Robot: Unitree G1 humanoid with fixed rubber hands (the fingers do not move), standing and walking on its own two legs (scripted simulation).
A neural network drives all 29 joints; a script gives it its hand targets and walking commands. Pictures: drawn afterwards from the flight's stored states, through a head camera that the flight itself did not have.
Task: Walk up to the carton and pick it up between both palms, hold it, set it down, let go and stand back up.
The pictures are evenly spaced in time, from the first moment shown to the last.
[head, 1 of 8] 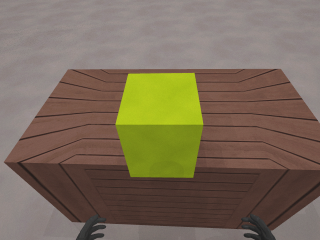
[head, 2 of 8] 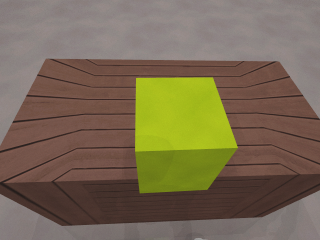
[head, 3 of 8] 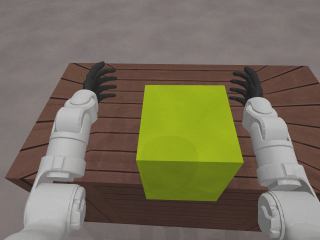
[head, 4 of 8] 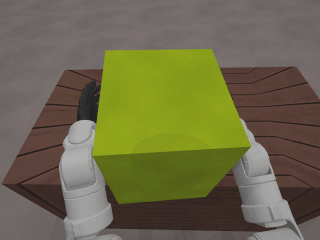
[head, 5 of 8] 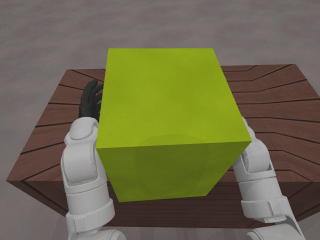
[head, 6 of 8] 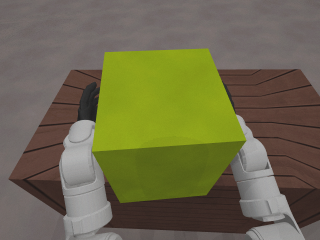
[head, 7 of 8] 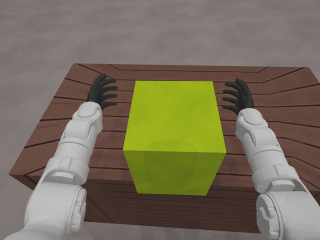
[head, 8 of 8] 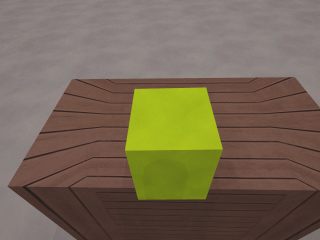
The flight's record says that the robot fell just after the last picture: no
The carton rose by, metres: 0.15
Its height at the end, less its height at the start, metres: +0.00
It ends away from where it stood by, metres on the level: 0.03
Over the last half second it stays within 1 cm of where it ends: yes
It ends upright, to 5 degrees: yes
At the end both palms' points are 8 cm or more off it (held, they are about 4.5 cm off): yes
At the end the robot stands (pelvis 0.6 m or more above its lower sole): yes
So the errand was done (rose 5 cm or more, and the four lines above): yes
